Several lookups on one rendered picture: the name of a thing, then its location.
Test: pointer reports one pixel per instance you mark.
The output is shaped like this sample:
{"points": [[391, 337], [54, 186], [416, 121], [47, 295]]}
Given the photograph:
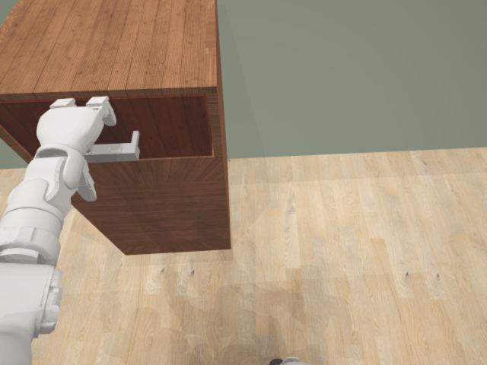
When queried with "handle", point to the handle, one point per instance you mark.
{"points": [[114, 152]]}

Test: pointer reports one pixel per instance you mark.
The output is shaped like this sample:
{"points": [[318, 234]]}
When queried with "left robot forearm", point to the left robot forearm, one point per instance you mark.
{"points": [[32, 222]]}

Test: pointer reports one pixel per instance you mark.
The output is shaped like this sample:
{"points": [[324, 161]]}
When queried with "drawer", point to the drawer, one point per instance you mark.
{"points": [[175, 125]]}

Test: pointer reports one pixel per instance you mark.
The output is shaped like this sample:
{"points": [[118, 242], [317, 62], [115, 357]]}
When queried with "left robot hand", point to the left robot hand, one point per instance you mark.
{"points": [[77, 127]]}

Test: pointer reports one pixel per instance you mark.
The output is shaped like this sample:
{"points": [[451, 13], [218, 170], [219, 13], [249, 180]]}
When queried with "cabinet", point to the cabinet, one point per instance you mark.
{"points": [[58, 49]]}

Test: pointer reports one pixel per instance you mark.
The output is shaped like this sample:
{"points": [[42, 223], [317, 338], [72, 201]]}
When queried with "left robot upper arm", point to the left robot upper arm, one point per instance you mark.
{"points": [[30, 298]]}

